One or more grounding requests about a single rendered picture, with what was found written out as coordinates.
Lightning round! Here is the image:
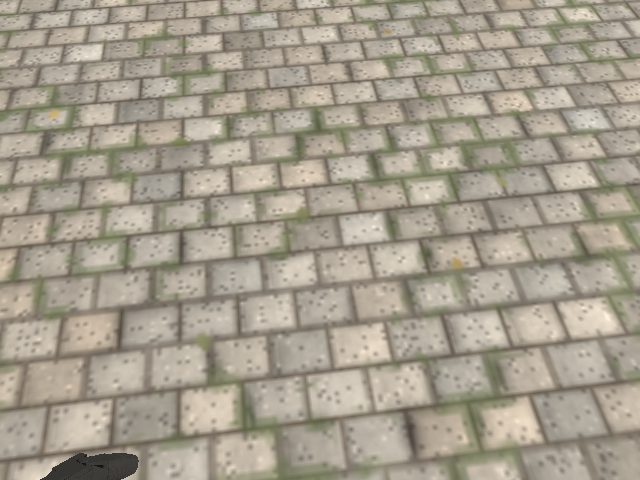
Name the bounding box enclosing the left robot hand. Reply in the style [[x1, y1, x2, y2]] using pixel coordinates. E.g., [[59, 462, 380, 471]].
[[40, 453, 139, 480]]

